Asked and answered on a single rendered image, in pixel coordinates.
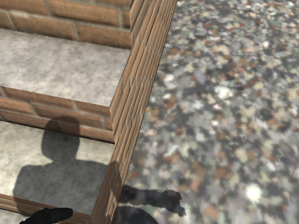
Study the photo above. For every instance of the stairs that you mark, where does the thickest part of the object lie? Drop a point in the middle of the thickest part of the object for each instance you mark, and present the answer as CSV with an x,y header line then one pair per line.
x,y
75,81

